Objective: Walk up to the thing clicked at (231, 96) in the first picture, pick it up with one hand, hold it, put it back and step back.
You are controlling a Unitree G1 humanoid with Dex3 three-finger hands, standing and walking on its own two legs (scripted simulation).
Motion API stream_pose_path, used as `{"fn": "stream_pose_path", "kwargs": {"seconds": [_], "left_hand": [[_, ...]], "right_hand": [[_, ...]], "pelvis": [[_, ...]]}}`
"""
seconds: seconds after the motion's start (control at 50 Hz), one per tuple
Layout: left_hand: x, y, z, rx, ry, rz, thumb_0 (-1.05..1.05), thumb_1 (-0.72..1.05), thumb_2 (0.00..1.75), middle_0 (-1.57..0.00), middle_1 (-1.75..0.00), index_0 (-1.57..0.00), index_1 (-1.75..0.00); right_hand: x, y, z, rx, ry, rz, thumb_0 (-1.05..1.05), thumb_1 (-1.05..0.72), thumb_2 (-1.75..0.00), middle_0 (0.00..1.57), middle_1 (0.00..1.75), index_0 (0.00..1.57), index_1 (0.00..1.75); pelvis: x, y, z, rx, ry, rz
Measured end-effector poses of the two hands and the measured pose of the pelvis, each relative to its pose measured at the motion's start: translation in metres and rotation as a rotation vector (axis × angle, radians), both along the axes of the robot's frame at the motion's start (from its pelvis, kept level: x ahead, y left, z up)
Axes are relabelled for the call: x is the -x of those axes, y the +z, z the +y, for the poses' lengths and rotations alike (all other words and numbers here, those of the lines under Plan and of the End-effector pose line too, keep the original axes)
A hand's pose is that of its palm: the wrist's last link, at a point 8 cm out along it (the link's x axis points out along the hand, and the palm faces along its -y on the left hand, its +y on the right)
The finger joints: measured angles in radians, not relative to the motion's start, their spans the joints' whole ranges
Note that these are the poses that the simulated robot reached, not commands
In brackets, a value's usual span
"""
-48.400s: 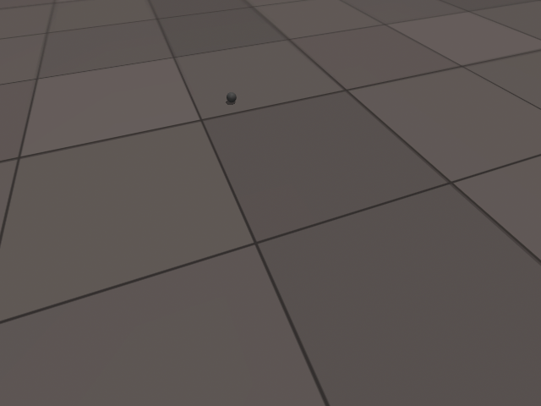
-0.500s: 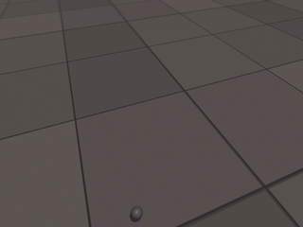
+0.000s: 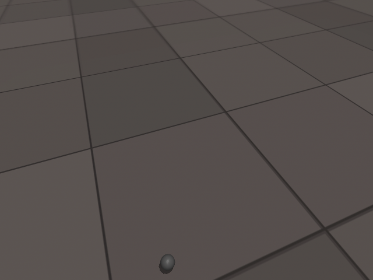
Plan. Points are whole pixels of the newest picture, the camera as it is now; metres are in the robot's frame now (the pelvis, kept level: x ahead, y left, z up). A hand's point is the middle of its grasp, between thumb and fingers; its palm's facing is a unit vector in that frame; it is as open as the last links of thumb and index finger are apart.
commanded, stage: stand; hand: left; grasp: from above
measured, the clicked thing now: (167, 262) +0.41 +0.13 -0.75
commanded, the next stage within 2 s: step back in 0.02 s
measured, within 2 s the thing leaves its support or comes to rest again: neither
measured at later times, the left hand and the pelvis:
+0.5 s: hand out of the picture +0.07 +0.31 -0.18, palm faces -0.09 -0.93 -0.35, open 7.4 cm; pelvis -0.08 +0.05 -0.01, yaw -2 degrees
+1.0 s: hand out of the picture -0.09 +0.27 -0.14, palm faces -0.10 -0.91 -0.41, open 7.4 cm; pelvis -0.21 +0.01 -0.01, yaw -7 degrees
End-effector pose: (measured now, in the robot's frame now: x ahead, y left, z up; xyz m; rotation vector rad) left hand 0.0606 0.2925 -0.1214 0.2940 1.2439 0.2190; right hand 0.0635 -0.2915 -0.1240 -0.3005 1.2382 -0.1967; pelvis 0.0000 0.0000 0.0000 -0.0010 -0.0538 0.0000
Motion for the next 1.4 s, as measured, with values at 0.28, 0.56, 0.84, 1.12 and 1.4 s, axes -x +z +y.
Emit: {"fn": "stream_pose_path", "kwargs": {"seconds": [0.28, 0.56, 0.84, 1.12, 1.4], "left_hand": [[-0.008, -0.012, 0.041, -0.037, -0.071, -0.048, 0.01, 0.91, 0.9, -0.2, -0.3, -0.2, -0.3], [0.016, -0.022, 0.056, -0.014, -0.149, -0.051, 0.01, 0.91, 0.9, -0.2, -0.3, -0.2, -0.3], [0.102, -0.011, 0.029, -0.069, -0.178, -0.05, 0.01, 0.91, 0.9, -0.2, -0.3, -0.2, -0.3], [0.168, 0.013, 0.018, -0.067, -0.145, -0.17, 0.01, 0.9, 0.9, -0.2, -0.3, -0.2, -0.3], [0.289, -0.014, 0.048, 0.009, -0.062, -0.102, 0.01, 0.91, 0.9, -0.2, -0.3, -0.2, -0.3]], "right_hand": [[0.028, 0.007, -0.006, 0.084, -0.026, 0.012, 0.01, -0.9, -0.9, 0.2, 0.3, 0.2, 0.3], [0.105, 0.014, 0.032, 0.11, -0.071, 0.014, 0.01, -0.9, -0.9, 0.2, 0.3, 0.2, 0.3], [0.165, -0.021, 0.0, 0.037, -0.095, -0.095, 0.01, -0.9, -0.9, 0.2, 0.3, 0.2, 0.3], [0.262, -0.008, -0.017, 0.087, -0.041, 0.021, 0.01, -0.9, -0.9, 0.2, 0.3, 0.2, 0.3], [0.34, 0.022, 0.023, 0.111, 0.018, -0.025, 0.01, -0.9, -0.9, 0.2, 0.3, 0.2, 0.3]], "pelvis": [[0.041, -0.016, 0.026, 0.0, -0.011, 0.029], [0.091, -0.015, 0.053, 0.021, -0.065, 0.031], [0.168, -0.033, 0.024, 0.031, -0.121, -0.011], [0.247, -0.018, 0.019, -0.018, -0.061, 0.034], [0.337, -0.013, 0.038, 0.032, -0.042, 0.014]]}}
